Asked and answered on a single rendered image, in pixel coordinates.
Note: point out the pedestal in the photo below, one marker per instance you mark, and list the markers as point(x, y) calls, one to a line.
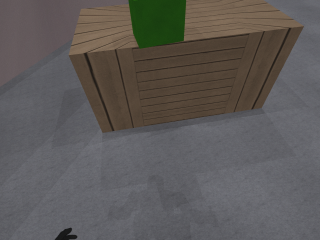
point(232, 54)

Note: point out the left robot hand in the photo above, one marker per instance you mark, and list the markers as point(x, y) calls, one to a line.
point(64, 235)

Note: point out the carton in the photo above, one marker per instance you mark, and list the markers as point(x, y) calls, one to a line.
point(157, 22)

